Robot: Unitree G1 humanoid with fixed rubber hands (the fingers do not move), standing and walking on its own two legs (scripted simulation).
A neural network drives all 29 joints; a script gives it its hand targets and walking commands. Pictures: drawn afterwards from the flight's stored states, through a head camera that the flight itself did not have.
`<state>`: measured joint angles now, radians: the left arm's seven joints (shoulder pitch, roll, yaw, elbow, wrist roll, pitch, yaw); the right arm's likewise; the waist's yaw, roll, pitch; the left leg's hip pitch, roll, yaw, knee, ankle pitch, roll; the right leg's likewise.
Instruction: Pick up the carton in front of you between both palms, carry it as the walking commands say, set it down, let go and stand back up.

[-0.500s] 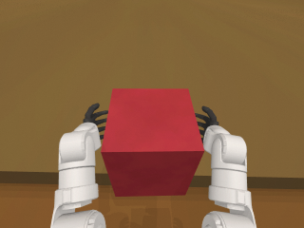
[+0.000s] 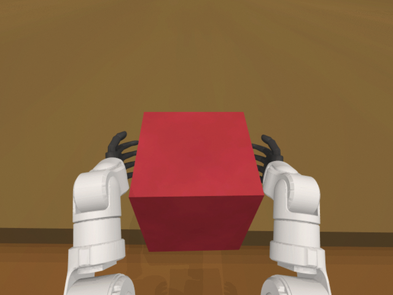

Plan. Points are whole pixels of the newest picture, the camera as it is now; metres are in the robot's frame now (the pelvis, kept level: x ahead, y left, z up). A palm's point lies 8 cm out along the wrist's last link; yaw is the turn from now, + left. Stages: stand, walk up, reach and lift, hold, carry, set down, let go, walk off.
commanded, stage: carry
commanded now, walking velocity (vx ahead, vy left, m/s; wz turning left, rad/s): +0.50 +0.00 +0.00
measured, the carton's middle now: (194, 184) +0.34 +0.00 +0.05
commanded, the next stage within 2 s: none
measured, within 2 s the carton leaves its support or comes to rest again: neither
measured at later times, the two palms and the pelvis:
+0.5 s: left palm (144, 103) +0.49 +0.12 +0.16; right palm (274, 112) +0.47 -0.18 +0.16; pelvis +0.14 -0.02 +0.01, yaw +2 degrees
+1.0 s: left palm out of the picture +0.76 +0.11 +0.36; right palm out of the picture +0.79 -0.20 +0.33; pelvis +0.42 -0.08 +0.16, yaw +1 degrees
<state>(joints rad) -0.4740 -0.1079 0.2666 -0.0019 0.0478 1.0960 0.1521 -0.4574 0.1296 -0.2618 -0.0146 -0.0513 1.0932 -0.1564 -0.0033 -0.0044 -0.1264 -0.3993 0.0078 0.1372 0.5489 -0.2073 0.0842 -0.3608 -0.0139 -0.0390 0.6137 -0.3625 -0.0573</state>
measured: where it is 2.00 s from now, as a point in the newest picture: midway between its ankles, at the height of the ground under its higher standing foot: (202, 139)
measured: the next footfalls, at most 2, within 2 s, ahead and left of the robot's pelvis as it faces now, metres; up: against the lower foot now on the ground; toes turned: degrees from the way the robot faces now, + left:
right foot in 0.62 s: +0.38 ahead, -0.15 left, +0.15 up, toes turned -2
left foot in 1.14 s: +0.75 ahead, +0.02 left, +0.29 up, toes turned +7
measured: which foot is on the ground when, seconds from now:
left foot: down 0.00-0.66, up 0.68-1.00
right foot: down 0.00-0.32, up 0.34-0.60, down 0.62-1.00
